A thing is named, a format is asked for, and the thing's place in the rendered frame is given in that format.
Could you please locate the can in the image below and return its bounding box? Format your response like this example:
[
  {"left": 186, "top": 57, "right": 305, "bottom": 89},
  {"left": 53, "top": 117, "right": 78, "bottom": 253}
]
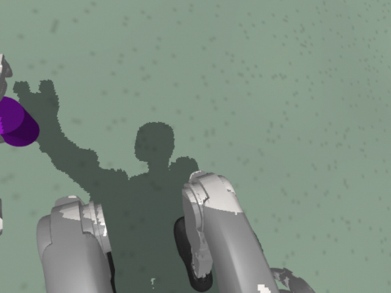
[{"left": 0, "top": 96, "right": 40, "bottom": 147}]

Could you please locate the right robot foot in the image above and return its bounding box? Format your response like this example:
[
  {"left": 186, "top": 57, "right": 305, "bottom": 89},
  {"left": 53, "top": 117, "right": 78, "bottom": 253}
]
[{"left": 174, "top": 217, "right": 213, "bottom": 292}]

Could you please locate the left robot hand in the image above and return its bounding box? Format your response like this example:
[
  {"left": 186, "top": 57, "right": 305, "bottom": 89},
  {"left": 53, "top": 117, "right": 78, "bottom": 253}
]
[{"left": 0, "top": 54, "right": 13, "bottom": 143}]

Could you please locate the right robot hand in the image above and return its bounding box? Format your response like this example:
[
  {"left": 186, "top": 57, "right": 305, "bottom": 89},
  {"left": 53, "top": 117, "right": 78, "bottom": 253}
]
[{"left": 270, "top": 268, "right": 315, "bottom": 293}]

